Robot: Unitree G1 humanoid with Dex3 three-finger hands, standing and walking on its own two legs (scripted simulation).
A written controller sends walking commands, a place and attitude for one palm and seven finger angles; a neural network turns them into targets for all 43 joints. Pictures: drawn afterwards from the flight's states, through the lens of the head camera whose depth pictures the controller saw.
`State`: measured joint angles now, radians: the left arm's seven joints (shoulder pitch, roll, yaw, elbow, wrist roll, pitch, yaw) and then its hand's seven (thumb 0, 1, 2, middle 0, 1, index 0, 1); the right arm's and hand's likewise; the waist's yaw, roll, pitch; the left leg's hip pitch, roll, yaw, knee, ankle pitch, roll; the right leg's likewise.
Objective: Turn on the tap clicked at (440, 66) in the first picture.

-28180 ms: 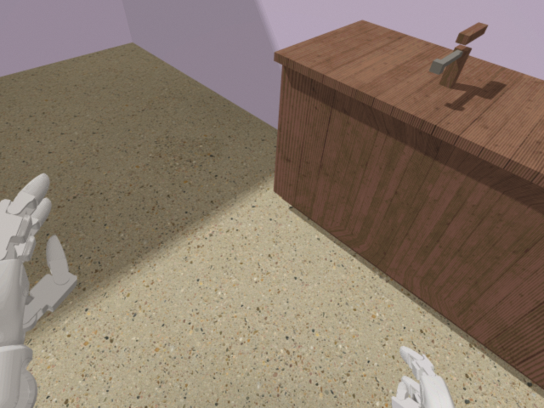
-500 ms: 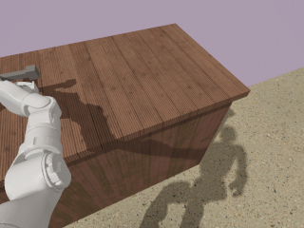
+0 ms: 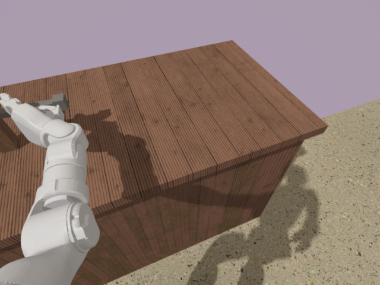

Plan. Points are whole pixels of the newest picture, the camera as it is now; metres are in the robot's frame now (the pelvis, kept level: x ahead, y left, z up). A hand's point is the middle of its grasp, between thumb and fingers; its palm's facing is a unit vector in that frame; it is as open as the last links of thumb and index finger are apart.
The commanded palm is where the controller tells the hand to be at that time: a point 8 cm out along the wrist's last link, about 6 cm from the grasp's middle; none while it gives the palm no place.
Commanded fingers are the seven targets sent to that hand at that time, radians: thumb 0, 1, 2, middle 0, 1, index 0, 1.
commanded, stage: lift the hand up off the lever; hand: left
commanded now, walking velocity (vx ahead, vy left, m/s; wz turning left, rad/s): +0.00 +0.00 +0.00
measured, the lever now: (60, 102) +0.50 +0.30 +0.13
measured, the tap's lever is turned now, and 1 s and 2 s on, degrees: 86 86 86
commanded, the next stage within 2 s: draw the hand back beside the body in 1.18 s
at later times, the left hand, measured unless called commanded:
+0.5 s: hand (51, 111) +0.42 +0.28 +0.17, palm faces +0.86 -0.50 -0.06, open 7.8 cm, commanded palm +0.36 +0.29 +0.17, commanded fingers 0.00 0.90 0.90 -0.15 -0.15 -0.15 -0.15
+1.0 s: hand (41, 107) +0.41 +0.28 +0.19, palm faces +0.86 -0.50 -0.07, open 7.8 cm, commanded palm +0.36 +0.29 +0.19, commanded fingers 0.00 0.90 0.90 -0.15 -0.15 -0.15 -0.15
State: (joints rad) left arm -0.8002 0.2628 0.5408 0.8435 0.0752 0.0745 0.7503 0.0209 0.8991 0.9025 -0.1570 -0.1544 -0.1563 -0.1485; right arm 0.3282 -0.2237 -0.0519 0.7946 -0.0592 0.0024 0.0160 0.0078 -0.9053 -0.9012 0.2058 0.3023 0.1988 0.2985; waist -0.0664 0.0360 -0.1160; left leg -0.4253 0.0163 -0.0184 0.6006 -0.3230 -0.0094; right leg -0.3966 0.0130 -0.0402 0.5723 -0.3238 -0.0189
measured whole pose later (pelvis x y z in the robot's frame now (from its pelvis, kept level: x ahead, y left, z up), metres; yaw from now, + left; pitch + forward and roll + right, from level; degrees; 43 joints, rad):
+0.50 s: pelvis -0.01 -0.01 +0.01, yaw +1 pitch +5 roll +0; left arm -0.80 0.23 0.50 0.77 0.07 0.19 0.75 0.02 0.90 0.90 -0.16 -0.15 -0.16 -0.15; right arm 0.25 -0.23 -0.04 0.80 -0.04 -0.04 -0.01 0.01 -0.91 -0.90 0.21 0.30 0.20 0.30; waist -0.03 0.03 -0.10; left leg -0.35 0.01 -0.04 0.53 -0.27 -0.02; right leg -0.33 0.01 -0.06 0.53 -0.29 -0.03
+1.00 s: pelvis -0.02 -0.01 +0.01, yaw +1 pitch +4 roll +0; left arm -0.83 0.28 0.50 0.80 0.06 0.21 0.74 0.02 0.90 0.90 -0.15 -0.15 -0.16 -0.15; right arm 0.28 -0.24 -0.04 0.82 -0.03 -0.06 -0.03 0.01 -0.91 -0.90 0.21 0.30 0.20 0.30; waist -0.04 0.04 -0.09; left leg -0.33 0.02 -0.04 0.50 -0.24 -0.02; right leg -0.31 0.02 -0.06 0.50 -0.26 -0.04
